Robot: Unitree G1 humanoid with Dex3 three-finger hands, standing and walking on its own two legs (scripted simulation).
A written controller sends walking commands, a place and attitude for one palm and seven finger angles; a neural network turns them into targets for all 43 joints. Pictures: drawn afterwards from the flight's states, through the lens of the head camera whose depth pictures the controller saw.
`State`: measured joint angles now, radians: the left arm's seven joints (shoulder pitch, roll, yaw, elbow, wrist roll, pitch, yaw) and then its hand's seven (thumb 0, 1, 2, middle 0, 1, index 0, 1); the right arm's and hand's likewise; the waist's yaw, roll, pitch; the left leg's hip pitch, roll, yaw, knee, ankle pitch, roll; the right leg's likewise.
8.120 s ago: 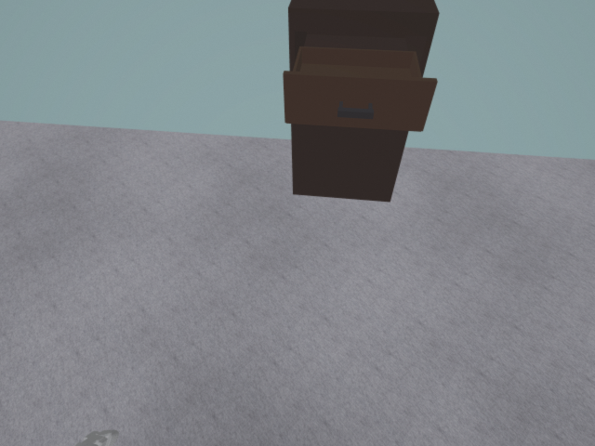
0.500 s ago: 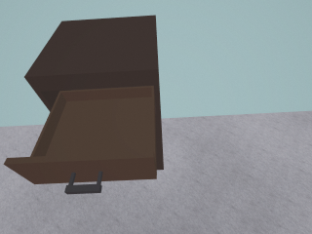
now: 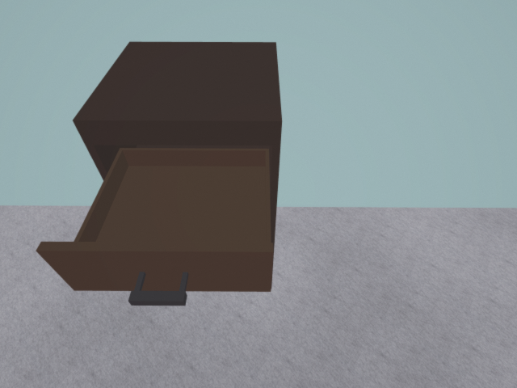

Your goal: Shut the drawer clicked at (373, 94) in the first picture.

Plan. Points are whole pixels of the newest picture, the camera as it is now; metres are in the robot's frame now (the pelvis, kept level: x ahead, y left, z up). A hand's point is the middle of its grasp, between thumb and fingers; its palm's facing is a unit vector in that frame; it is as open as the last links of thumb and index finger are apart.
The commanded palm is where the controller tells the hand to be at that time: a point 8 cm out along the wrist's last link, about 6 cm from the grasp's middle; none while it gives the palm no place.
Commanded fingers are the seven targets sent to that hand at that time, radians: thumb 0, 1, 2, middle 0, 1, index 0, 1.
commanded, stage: look again from close up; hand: left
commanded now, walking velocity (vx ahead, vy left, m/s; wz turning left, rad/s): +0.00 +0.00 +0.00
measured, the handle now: (160, 287) +0.31 +0.22 -0.09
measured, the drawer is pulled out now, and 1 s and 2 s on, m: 0.30 0.29 0.29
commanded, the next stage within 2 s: raise the hand and make a fist in 0.52 s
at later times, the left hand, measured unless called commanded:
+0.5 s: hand out of the picture +0.02 +0.19 -0.18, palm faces +0.06 -0.98 -0.20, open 7.3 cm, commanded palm none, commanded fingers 0.00 0.90 0.90 -0.20 -0.30 -0.20 -0.30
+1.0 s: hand (154, 386) +0.14 +0.17 -0.05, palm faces +0.11 -0.99 -0.02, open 6.2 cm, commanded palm +0.10 +0.23 -0.05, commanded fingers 0.00 0.90 0.90 -0.60 -0.73 -0.60 -0.73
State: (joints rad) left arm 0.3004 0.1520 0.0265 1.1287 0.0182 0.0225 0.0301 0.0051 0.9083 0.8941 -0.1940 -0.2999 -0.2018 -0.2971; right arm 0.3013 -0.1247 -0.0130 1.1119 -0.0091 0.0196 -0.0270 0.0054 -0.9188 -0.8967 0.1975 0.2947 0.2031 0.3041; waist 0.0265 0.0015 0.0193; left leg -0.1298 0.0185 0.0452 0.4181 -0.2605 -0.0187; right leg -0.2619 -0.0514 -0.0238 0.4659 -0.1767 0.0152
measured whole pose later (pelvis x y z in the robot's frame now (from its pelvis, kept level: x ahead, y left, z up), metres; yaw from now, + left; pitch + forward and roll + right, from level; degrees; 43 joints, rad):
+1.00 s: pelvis +0.00 +0.00 -0.09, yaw +2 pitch +13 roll +0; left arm 0.68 0.11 0.06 -0.02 -0.19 -0.65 -0.21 0.01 0.91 0.89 -0.38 -0.53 -0.42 -0.53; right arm 0.13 -0.26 -0.10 0.52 0.00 -0.32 0.03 0.01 -0.91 -0.90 0.20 0.29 0.20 0.30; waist 0.03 -0.04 -0.15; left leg -0.79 0.02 0.00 1.15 -0.59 -0.02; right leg -0.89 -0.07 -0.03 1.12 -0.46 0.02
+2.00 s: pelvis +0.01 +0.02 -0.08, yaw +3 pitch +13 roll -2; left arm 0.85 0.15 -0.03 -0.46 -0.16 -0.35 -0.12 0.02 0.90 0.90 -1.35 -1.56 -1.36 -1.55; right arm 0.22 -0.17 0.01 0.38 0.03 -0.15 0.00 0.01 -0.90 -0.90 0.20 0.30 0.21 0.30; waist 0.03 0.03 -0.16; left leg -0.77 0.02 -0.04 1.15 -0.61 0.00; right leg -0.83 -0.07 -0.07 1.08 -0.47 0.03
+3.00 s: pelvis +0.00 +0.00 -0.10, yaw +3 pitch +16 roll -2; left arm 0.72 0.16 0.00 -0.32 -0.17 -0.41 -0.13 0.02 0.90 0.90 -1.39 -1.60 -1.40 -1.60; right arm 0.23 -0.20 -0.02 0.42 0.03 -0.13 -0.03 0.01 -0.90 -0.90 0.20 0.30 0.20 0.30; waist 0.00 0.03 -0.17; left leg -0.86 0.03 -0.05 1.21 -0.63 -0.02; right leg -0.93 -0.07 -0.08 1.16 -0.50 0.01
